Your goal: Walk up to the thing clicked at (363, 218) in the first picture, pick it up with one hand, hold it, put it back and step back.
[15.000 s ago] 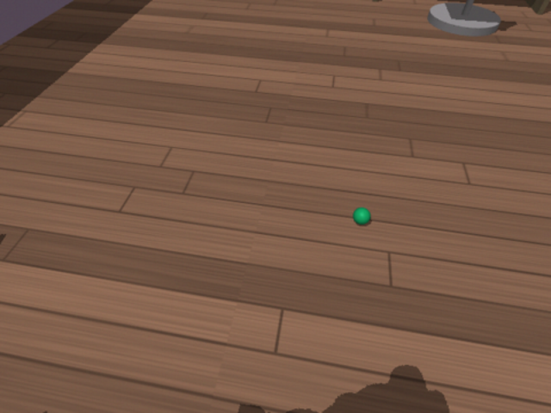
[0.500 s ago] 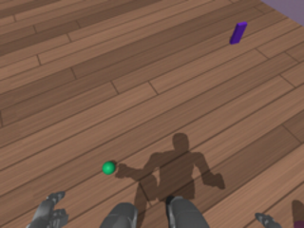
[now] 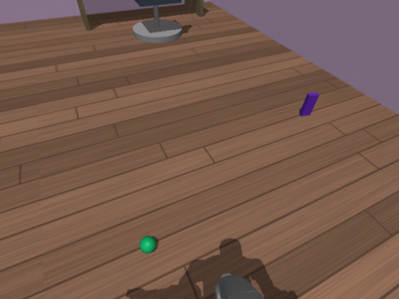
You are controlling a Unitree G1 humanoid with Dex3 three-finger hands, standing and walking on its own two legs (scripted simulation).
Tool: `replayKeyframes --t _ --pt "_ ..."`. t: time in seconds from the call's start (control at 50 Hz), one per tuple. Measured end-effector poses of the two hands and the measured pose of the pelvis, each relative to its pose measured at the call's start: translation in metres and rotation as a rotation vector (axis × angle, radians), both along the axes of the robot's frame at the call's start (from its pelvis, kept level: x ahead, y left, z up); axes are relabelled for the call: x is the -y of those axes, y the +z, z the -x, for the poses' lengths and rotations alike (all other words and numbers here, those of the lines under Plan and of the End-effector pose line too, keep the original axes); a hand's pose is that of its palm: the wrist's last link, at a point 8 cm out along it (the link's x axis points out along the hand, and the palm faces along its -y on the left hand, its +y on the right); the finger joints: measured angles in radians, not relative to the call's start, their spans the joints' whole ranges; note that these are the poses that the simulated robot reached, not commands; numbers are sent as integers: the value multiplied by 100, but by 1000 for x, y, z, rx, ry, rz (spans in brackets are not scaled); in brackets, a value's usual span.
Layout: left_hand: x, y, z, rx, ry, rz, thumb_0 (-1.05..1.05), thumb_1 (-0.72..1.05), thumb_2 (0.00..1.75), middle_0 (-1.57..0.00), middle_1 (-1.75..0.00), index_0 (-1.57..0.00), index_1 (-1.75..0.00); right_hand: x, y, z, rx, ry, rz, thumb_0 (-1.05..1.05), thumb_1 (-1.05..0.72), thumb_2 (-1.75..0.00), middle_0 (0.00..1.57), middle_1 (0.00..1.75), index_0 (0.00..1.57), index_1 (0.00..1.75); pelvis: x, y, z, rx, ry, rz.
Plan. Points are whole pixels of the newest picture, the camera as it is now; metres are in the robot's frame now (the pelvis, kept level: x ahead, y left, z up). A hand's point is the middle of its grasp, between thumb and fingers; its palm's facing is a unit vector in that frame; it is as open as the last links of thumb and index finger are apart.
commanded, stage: walk up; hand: left
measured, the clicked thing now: (147, 244) +0.54 +0.18 -0.72
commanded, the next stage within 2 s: none
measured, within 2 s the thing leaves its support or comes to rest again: neither
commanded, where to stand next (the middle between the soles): +0.14 -0.02 m, yaw -5 degrees
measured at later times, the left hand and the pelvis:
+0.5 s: hand out of the picture +0.13 +0.24 -0.14, palm faces -0.19 -0.90 -0.39, open 7.4 cm; pelvis +0.05 -0.02 +0.00, yaw -7 degrees
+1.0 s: hand (99, 259) +0.28 +0.23 -0.16, palm faces -0.12 -0.93 -0.35, open 7.4 cm; pelvis +0.15 -0.02 -0.01, yaw -6 degrees
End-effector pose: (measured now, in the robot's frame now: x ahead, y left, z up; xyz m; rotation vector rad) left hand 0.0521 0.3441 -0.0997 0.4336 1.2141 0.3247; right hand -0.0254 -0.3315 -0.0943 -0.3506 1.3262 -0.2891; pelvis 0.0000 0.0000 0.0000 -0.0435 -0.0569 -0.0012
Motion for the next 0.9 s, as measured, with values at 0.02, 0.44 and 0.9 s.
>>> replayKeyframes --t 0.02,0.44,0.9 --pt "-2 3 6 -14 2 14 1 91 90 -20 -30 -21 -30 -6 3 7 -5 -11 -3 0 -91 -90 21 30 20 30 -2 5 1 -4 5 -3" --pt "47 -1 -48 -24 -180 144 1 91 90 -20 -30 -20 -30 0 13 -45 173 -48 -11 0 -90 -90 21 30 20 30 12 10 -35 19 -99 -62" --pt "72 2 -195 73 -200 98 1 90 90 -20 -30 -21 -30 14 -22 -156 51 -37 -34 0 -91 -90 21 30 20 30 27 -4 -142 0 -104 -46"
